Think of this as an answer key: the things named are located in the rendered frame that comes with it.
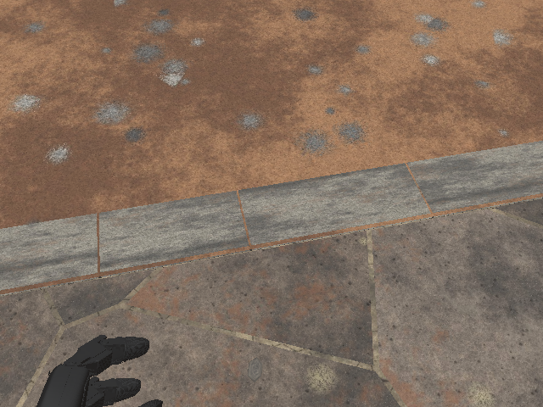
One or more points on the robot left hand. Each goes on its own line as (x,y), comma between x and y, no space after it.
(69,384)

